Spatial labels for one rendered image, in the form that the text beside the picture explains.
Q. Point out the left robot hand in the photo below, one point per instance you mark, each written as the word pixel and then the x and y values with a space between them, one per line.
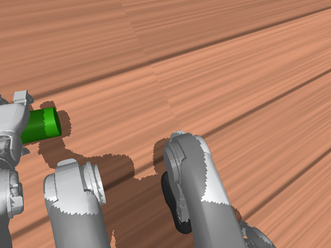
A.
pixel 14 117

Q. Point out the left robot arm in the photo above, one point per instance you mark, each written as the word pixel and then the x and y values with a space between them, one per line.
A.
pixel 11 192

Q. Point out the right robot hand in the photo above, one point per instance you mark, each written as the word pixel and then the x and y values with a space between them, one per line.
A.
pixel 255 238

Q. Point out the right robot foot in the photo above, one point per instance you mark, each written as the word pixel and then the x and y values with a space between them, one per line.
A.
pixel 182 227

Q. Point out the bottle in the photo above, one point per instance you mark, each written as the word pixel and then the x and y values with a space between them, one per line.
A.
pixel 42 124

